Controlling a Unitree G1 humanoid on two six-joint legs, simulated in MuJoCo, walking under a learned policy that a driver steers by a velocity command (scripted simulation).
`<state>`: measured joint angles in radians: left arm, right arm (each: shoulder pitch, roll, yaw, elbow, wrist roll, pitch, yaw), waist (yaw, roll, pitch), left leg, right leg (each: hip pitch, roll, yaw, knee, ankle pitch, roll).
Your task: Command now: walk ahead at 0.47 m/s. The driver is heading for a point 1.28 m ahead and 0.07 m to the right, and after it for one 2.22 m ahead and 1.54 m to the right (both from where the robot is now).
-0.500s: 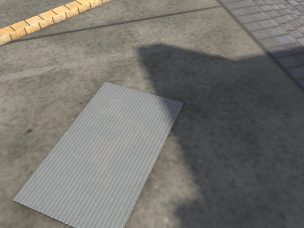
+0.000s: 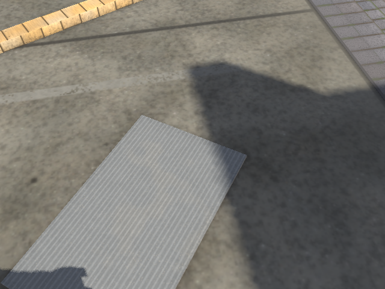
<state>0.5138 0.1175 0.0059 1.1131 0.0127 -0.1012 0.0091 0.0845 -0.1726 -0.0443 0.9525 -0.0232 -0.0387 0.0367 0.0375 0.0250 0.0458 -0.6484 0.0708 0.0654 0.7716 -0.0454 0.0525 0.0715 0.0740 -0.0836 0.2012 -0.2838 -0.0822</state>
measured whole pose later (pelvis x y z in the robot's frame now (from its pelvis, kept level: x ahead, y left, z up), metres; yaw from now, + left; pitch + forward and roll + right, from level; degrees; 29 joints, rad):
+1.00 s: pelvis +0.56 -0.02 +0.01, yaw +0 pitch +0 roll +0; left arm 0.43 0.17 0.04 1.06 0.01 -0.09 0.00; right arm 0.20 -0.20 -0.05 0.95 -0.04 -0.04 0.03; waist 0.02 0.04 0.02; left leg -0.65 0.12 0.01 1.11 -0.17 0.05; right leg -0.08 0.09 -0.10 0.26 -0.18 -0.11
